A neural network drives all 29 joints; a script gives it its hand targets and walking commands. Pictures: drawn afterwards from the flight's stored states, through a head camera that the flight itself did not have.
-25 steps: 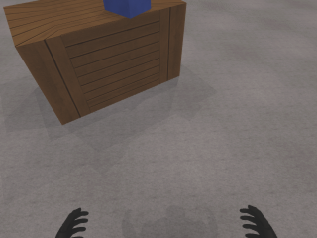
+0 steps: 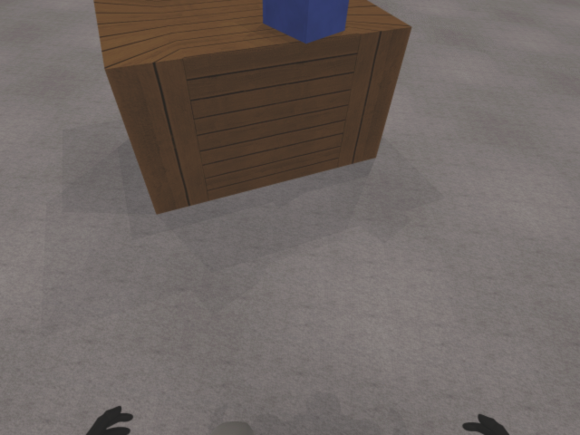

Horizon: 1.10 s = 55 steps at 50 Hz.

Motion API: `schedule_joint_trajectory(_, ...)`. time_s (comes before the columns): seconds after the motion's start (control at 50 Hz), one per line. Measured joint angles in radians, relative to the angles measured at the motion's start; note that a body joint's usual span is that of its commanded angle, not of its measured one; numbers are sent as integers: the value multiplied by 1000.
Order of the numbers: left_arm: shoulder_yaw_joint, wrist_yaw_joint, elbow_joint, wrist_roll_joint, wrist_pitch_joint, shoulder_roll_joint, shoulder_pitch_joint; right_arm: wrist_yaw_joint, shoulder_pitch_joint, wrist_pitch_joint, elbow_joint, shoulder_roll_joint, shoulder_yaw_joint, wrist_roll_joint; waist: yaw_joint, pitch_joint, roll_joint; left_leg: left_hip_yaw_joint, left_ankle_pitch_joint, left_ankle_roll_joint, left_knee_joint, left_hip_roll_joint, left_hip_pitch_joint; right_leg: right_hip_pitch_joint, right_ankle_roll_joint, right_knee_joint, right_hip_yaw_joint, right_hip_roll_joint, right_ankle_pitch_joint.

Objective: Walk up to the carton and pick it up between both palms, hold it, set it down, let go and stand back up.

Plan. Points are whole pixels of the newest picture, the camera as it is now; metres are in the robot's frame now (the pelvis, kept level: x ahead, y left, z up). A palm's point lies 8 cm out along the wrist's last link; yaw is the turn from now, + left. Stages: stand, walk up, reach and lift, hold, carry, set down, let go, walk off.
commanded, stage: walk up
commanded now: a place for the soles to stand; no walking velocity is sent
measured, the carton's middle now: (305, 0) +1.58 -0.01 +0.03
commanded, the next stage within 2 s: none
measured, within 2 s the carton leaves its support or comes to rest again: neither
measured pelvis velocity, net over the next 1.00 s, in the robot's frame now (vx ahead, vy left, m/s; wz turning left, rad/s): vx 0.44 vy -0.03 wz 0.35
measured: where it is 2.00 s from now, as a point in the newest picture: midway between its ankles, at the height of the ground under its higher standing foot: (320, 265)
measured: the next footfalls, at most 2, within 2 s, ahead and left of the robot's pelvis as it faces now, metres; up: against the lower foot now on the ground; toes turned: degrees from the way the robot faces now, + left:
left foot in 0.08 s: +0.11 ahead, +0.15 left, +0.00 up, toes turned +6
right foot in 0.54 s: +0.42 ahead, -0.14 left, +0.00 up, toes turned +5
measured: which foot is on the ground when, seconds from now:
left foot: up 0.00-0.06, down 0.08-0.54, up 0.56-0.94, down 0.96-1.00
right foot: down 0.00-0.08, up 0.10-0.52, down 0.54-0.96, up 0.98-1.00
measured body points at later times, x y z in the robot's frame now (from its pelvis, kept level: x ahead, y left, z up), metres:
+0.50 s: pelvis +0.20 -0.01 -0.01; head +0.20 +0.00 +0.44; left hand +0.34 +0.26 -0.09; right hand +0.26 -0.29 -0.11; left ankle +0.07 +0.14 -0.73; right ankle +0.38 -0.14 -0.71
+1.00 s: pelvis +0.44 -0.03 -0.03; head +0.43 +0.01 +0.42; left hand +0.37 +0.23 -0.17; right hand +0.68 -0.22 -0.08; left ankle +0.50 +0.10 -0.73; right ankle +0.38 -0.15 -0.71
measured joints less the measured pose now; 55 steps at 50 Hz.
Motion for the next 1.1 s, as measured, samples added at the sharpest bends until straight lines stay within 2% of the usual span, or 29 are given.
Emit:
schedule_joint_trajectory(0.06,14,-10,42,-5,19,37,16,8,15,-19,-11,-5,-13,13,3,-8,-25,23,50,13,-138,28,46,24,19,47,-25,-38,-74)
schedule_joint_trajectory(0.1,16,-21,49,-10,41,48,27,-8,35,-41,-24,-22,-21,10,-11,-11,-43,38,107,16,-173,5,68,-26,6,225,-9,-73,-239)
schedule_joint_trajectory(0.12,12,-28,48,-16,52,48,28,-22,45,-46,-23,-26,-18,6,-25,-8,-54,41,110,13,-132,-14,57,-75,11,355,32,-72,-265)
schedule_joint_trajectory(0.16,-1,-37,34,-28,69,46,18,-53,67,-39,7,-15,-3,0,-41,-3,-84,48,85,21,-115,-46,78,-175,32,563,104,-50,-213)
schedule_joint_trajectory(0.2,-13,-43,12,-30,75,40,-8,-76,93,-36,38,4,15,-14,-50,3,-105,43,79,22,-152,-62,123,-265,55,657,114,-42,-115)
schedule_joint_trajectory(0.26,-22,-58,-22,-35,74,27,-37,-85,118,-53,65,29,35,-25,-64,10,-126,29,103,8,-245,-70,205,-359,81,598,109,-53,10)
schedule_joint_trajectory(0.32,-28,-73,-45,-41,79,6,-55,-82,129,-73,76,38,39,-22,-74,12,-126,13,114,1,-332,-72,278,-417,90,481,122,-68,106)
schedule_joint_trajectory(0.44,-23,-80,-72,-36,70,-26,-78,-74,117,-84,77,18,29,-19,-88,23,-92,-21,74,-29,-417,-52,391,-412,67,206,141,-91,240)
schedule_joint_trajectory(0.52,-11,-67,-94,-36,46,-34,-76,-71,115,-67,59,-3,21,-25,-92,25,-51,-54,-25,-61,-367,-7,435,-299,41,74,109,-66,214)
schedule_joint_trajectory(0.56,-9,-49,-99,-27,27,-41,-80,-67,103,-53,53,-19,20,-25,-72,45,-1,-89,-96,-28,-173,35,376,-286,48,122,72,-28,195)
schedule_joint_trajectory(0.62,-23,-19,-85,-33,30,-39,-58,-63,62,-25,33,-23,29,-12,-41,74,28,-117,-56,0,239,-5,198,-260,40,199,31,-17,88)
schedule_joint_trajectory(0.64,-25,-11,-74,-39,35,-40,-43,-61,45,-20,26,-25,30,-9,-31,79,37,-105,-21,3,325,-15,143,-230,33,181,19,-12,78)
schedule_joint_trajectory(0.68,-25,-1,-50,-40,41,-37,-10,-60,11,-16,12,-25,28,-1,-14,82,49,-70,30,1,390,-19,44,-171,20,131,-7,-2,73)
schedule_joint_trajectory(0.74,-19,1,-15,-32,31,-26,34,-56,-29,-16,-14,-14,24,6,12,80,49,-23,57,-12,304,-11,-54,-88,10,61,-43,8,61)
schedule_joint_trajectory(0.82,-21,-1,21,-25,23,-11,84,-47,-76,-20,-42,5,27,13,44,81,28,9,89,-21,64,10,-110,-1,6,4,-79,23,30)
schedule_joint_trajectory(0.9,-25,-10,43,-30,33,12,105,-43,-100,-29,-52,35,28,13,63,74,-14,29,224,-6,-152,16,-85,60,11,14,-116,26,-43)
schedule_joint_trajectory(0.96,-31,-20,53,-35,50,22,119,-50,-88,-39,-63,45,21,8,55,48,-48,38,284,23,-229,-10,-19,70,21,110,-134,4,-150)
schedule_joint_trajectory(1.0,-37,-25,55,-31,67,19,110,-69,-82,-47,-69,48,23,-6,34,54,-90,52,238,23,-155,-43,-28,17,21,297,-89,-31,-208)
schedule_joint_trajectory(1.06,-48,-34,32,-24,102,16,75,-105,-49,-41,-58,46,29,-7,-10,67,-103,35,171,22,-121,-52,3,-127,41,622,7,-1,-167)
schedule_joint_trajectory(1.1,-44,-35,12,-17,110,24,32,-118,-15,-43,-40,49,33,-10,-31,82,-115,21,168,7,-153,-49,49,-223,55,731,36,-2,-109)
